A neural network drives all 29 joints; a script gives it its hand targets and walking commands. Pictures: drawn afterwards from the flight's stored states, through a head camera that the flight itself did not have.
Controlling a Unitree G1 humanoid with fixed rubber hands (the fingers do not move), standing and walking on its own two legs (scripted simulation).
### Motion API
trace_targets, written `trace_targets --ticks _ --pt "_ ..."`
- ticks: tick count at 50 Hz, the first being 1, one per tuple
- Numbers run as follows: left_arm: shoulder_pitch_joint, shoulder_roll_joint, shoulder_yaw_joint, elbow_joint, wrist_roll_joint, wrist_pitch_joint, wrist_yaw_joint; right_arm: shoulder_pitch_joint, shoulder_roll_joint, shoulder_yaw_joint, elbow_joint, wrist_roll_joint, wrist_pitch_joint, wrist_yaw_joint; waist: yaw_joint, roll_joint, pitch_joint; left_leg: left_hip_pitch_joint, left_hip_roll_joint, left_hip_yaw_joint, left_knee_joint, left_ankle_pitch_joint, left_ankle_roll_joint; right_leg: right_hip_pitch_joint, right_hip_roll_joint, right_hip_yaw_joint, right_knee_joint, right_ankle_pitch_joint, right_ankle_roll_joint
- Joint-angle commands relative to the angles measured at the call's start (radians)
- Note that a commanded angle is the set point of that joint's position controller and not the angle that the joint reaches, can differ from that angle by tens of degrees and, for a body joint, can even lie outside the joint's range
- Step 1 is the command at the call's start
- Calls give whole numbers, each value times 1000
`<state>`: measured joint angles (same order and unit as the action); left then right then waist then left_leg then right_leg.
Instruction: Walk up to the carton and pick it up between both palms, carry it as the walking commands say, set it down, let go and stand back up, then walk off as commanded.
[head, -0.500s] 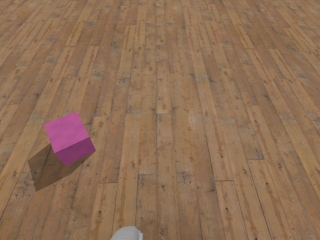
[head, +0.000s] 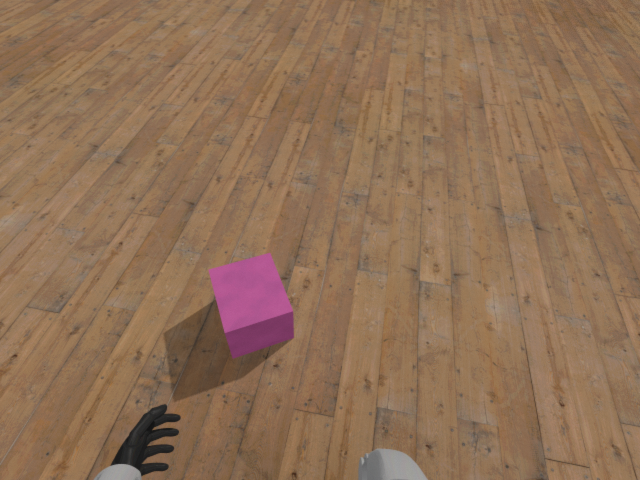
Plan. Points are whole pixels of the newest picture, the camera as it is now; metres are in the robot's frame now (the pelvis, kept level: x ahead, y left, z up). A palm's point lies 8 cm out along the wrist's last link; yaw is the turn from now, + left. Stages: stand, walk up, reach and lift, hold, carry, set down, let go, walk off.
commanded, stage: walk up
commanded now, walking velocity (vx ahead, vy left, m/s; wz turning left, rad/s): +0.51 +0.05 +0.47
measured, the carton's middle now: (251, 304) +0.76 +0.17 -0.68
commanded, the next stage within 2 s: none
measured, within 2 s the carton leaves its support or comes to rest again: neither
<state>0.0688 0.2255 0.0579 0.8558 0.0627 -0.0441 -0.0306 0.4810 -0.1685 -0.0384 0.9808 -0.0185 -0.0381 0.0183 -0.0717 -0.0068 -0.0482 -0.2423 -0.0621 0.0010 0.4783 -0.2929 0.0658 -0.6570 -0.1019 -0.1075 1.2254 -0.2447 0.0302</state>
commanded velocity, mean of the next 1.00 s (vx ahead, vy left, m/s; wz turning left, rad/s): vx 0.11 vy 0.03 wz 0.22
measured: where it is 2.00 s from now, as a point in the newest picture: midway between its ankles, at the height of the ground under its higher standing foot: (294, 477)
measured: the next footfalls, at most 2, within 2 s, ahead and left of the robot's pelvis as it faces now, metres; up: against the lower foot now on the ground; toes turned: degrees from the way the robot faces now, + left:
right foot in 0.38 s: +0.38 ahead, -0.06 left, +0.00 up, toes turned +2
left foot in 0.84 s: +0.51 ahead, +0.22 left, +0.00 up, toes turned +17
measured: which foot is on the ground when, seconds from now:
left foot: down 0.00-0.38, up 0.40-0.82, down 0.84-1.00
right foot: up 0.00-0.36, down 0.38-0.86, up 0.88-1.00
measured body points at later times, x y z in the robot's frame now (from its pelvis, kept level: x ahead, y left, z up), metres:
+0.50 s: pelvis +0.29 +0.01 +0.00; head +0.35 +0.02 +0.44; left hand +0.34 +0.27 -0.14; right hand +0.29 -0.24 -0.15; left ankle +0.09 +0.10 -0.62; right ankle +0.34 -0.06 -0.74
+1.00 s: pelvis +0.36 +0.09 -0.01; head +0.41 +0.12 +0.44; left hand +0.37 +0.34 -0.17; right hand +0.52 -0.13 -0.14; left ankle +0.47 +0.21 -0.74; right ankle +0.34 -0.05 -0.65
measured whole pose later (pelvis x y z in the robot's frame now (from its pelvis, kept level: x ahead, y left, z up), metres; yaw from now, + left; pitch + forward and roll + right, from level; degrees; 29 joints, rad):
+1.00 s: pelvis +0.36 +0.09 -0.01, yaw +12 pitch +0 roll -2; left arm 0.19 0.20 0.05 0.95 0.01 0.05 0.03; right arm 0.13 -0.20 -0.04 0.91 -0.01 0.03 -0.03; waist 0.01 0.00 0.11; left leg -0.43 0.04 0.08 0.47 -0.04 0.05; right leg -0.46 0.00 -0.04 1.19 -0.57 0.04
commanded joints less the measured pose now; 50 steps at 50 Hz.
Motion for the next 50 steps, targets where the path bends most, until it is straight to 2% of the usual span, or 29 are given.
trace_targets --ticks 1,3,7,8,10,14,15,16,17,18,19,20,21,22,24,26,28,30,31,33,35,37,41,42,43,44,45,47,50 --pt "-34 67 7 -41 -20 7 -2 33 -109 -22 -55 14 -48 -7 63 2 117 171 315 -351 -314 300 135 -129 -46 78 -143 72 26" --pt "-111 55 -2 -67 -26 11 -9 83 -100 -25 -44 19 -49 -14 44 3 127 252 315 -356 -329 298 130 -168 -32 73 -225 91 31" --pt "-161 7 -14 -79 -31 22 -2 150 -83 -21 -40 1 -54 -33 18 92 144 347 288 -248 -234 777 58 -162 22 31 -338 139 22" --pt "-162 -4 -16 -73 -32 23 -2 161 -95 -25 -28 7 -54 -34 21 62 129 338 282 -224 -214 882 39 -129 39 5 -343 152 16" --pt "-180 13 -11 -75 -35 26 -1 194 -93 -22 -30 -1 -49 -43 0 103 145 365 284 -229 -178 993 -2 -135 55 -5 -377 157 7" --pt "-245 -4 -16 -83 -45 29 2 230 -92 -13 -19 -7 -33 -62 -36 163 148 426 278 -210 -126 1083 -16 -80 116 -49 -522 120 -4" --pt "-250 -22 -29 -72 -54 23 4 203 -101 -9 -18 -5 -33 -68 -28 134 129 388 243 -149 -111 1171 -29 31 164 -97 -621 135 -6" --pt "-197 -18 -29 -68 -53 16 15 171 -148 -13 -22 -4 -33 -64 -13 209 116 327 220 -122 -71 1255 -37 171 190 -113 -680 154 -16" --pt "-85 -6 -25 -26 -57 5 19 153 -167 -11 -11 1 -44 -67 39 220 95 291 227 -165 -2 1343 -50 319 227 -118 -730 172 -26" --pt "24 15 -13 3 -52 -6 21 152 -174 -1 7 15 -56 -65 89 227 23 232 237 -170 97 1295 -51 509 194 -111 -771 259 -43" --pt "193 104 16 37 -41 -23 30 87 -162 2 -5 27 -63 -61 186 228 -96 101 197 -137 289 1109 -64 787 74 0 -779 474 -85" --pt "366 169 28 74 -18 -37 38 57 -143 16 -25 40 -66 -64 251 63 -220 -133 71 -97 637 300 -90 1080 -197 244 -702 1066 -179" --pt "484 216 31 121 -13 -46 25 154 -93 8 -11 68 -52 -73 215 -77 -370 -352 -15 -134 904 -391 -118 1331 -436 461 -587 1628 -310" --pt "437 211 44 117 -43 -44 34 162 -126 -12 0 59 -42 -67 174 -80 -388 -287 39 -219 934 -280 -112 1168 -456 449 -667 1503 -319" --pt "294 87 2 74 -38 -51 45 6 -143 -8 -32 21 -26 -46 123 38 -106 -308 100 -172 884 -119 -106 800 -353 356 -814 1094 -240" --pt "283 35 -18 100 -35 -54 50 -17 -100 -15 -20 -13 15 -22 83 -3 23 -242 120 -126 784 -19 -105 558 -271 238 -908 857 -173" --pt "272 78 -7 90 -40 -58 43 -23 -63 -9 -18 -18 50 -3 54 -45 60 -239 103 -81 749 28 -104 473 -234 155 -915 880 -145" --pt "311 89 -14 87 -35 -64 57 -87 -79 -26 -56 -8 67 0 65 -126 96 -305 56 -75 697 26 -110 480 -226 81 -888 1167 -143" --pt "318 114 -9 100 -34 -62 61 -128 -91 -29 -82 -2 67 9 61 -202 68 -336 61 -71 615 39 -100 519 -203 31 -894 1149 -141" --pt "240 91 -20 88 -32 -46 62 -120 -68 -21 -77 4 65 12 11 -176 36 -225 77 -3 454 159 -100 451 -133 -68 -918 930 -103" --pt "251 89 -21 94 -53 -32 60 -214 -79 -3 -107 4 60 17 49 -225 60 -198 73 68 277 260 -87 473 -68 -105 -907 762 -115" --pt "314 88 -25 112 -58 -25 51 -270 -90 4 -107 -14 57 17 84 -215 69 -149 74 93 203 272 -83 463 -109 -69 -889 743 -117" --pt "319 94 -9 118 -55 25 58 -189 -131 -16 -77 -4 35 -4 37 -161 88 14 85 87 -16 307 -62 423 -110 -42 -679 615 -91" --pt "328 104 -1 113 -61 36 57 -149 -195 -31 -75 -13 22 -14 20 -43 77 72 142 49 -144 610 -58 426 -74 -35 -584 450 -47" --pt "351 95 3 89 -70 39 57 -94 -256 -42 -66 -14 11 -17 23 131 -23 228 327 -83 -71 1198 -6 327 16 -66 -399 -4 -2" --pt "413 -5 -12 71 -81 54 68 -118 -318 -55 -64 1 16 -29 76 329 -100 301 529 -281 -19 1591 158 202 125 -7 -141 -558 9" --pt "412 31 1 87 -82 72 78 -151 -280 -54 -71 15 24 -41 63 290 -216 259 529 -220 -30 1442 230 236 105 78 3 -522 12" --pt "317 66 13 113 -55 96 67 -246 -203 -38 -86 9 54 -56 71 152 -147 95 423 -149 -84 906 180 209 85 119 78 -388 7" --pt "335 32 3 133 -36 132 62 -356 -167 -30 -122 3 86 -66 114 164 -39 -93 315 -55 -183 347 109 242 101 72 31 -256 32"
